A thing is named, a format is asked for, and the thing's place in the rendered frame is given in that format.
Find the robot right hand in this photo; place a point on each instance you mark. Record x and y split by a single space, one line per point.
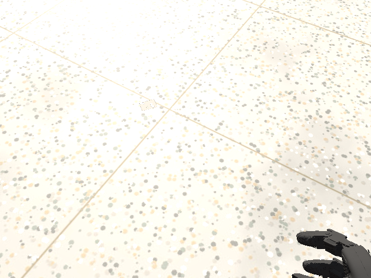
356 260

